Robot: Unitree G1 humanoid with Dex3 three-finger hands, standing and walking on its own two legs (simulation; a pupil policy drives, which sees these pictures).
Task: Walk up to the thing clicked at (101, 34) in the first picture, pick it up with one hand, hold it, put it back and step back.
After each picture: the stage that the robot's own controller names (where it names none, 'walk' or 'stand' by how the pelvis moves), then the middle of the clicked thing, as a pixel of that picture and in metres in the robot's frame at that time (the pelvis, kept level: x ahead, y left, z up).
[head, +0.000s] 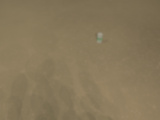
stand; (99, 37) +1.55 -0.27 -0.72
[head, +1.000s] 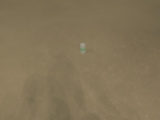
walk; (82, 48) +1.43 +0.08 -0.69
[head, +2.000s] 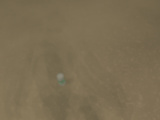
walk; (61, 79) +0.92 +0.28 -0.72
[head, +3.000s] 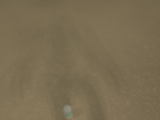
walk; (68, 111) +0.55 +0.18 -0.71
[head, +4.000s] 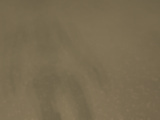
stand; out of the picture +0.42 +0.15 -0.71
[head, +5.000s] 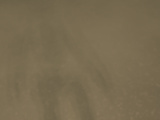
stand; out of the picture +0.39 +0.16 -0.72
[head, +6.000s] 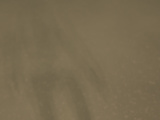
stand; out of the picture +0.36 +0.18 -0.72
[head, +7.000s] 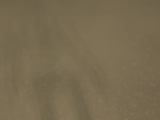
stand; out of the picture +0.35 +0.19 -0.72
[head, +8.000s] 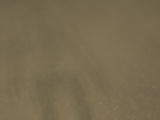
stand; out of the picture +0.34 +0.19 -0.73
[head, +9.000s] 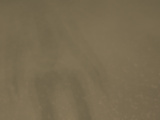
stand; out of the picture +0.32 +0.19 -0.73
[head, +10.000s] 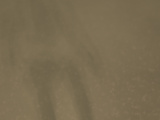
go down; out of the picture +0.35 +0.19 -0.70
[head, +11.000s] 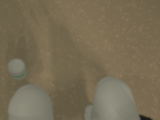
go down; (17, 69) +0.43 +0.21 -0.29
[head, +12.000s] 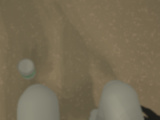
close in; (27, 69) +0.43 +0.20 -0.30
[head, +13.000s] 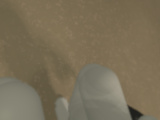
close in; out of the picture +0.42 +0.24 -0.22
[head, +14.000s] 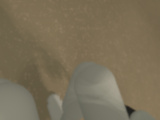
close; out of the picture +0.41 +0.25 -0.22
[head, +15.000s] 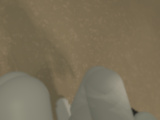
lift; out of the picture +0.34 +0.23 -0.20
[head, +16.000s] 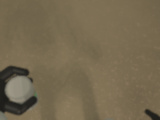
lift; (24, 94) +0.31 +0.18 +0.01
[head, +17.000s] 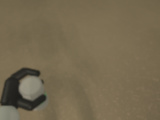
hold; (35, 94) +0.32 +0.16 +0.04
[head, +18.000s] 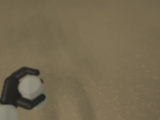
hold; (34, 93) +0.32 +0.17 +0.03
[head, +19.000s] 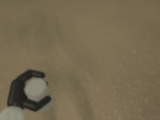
crouch; (39, 95) +0.32 +0.15 +0.00
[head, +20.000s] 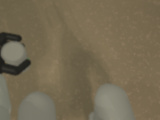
crouch; (17, 58) +0.44 +0.18 -0.08
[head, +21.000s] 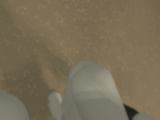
lower; out of the picture +0.44 +0.27 -0.22
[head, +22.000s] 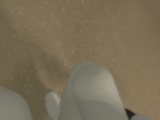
lower; out of the picture +0.42 +0.26 -0.23
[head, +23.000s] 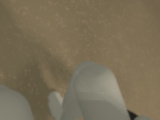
lower; out of the picture +0.42 +0.27 -0.22
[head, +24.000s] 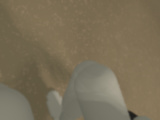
lower; out of the picture +0.42 +0.27 -0.22
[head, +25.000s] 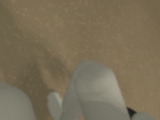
loosen; out of the picture +0.41 +0.23 -0.23
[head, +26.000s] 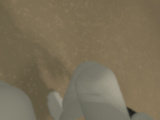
withdraw; out of the picture +0.42 +0.25 -0.23
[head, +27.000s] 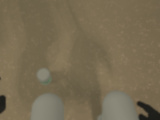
walk; (44, 77) +0.43 +0.18 -0.40
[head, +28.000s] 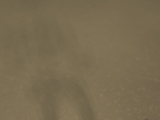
stand; out of the picture +0.36 +0.15 -0.66
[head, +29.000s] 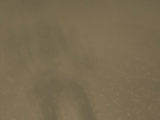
stand; out of the picture +0.37 +0.17 -0.67
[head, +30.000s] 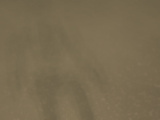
stand; out of the picture +0.37 +0.16 -0.70
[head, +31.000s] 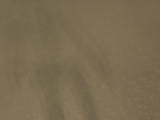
walk; out of the picture +0.39 +0.16 -0.71
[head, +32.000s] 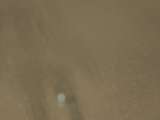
walk; (61, 99) +0.56 +0.09 -0.71
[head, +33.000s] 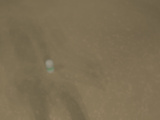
walk; (49, 66) +0.85 +0.25 -0.69
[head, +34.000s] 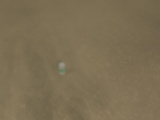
stand; (62, 68) +0.99 +0.16 -0.71
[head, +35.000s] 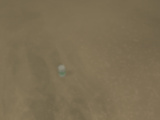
stand; (62, 71) +1.00 +0.18 -0.72
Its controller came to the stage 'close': yes
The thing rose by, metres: 0.73
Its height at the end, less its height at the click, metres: +0.00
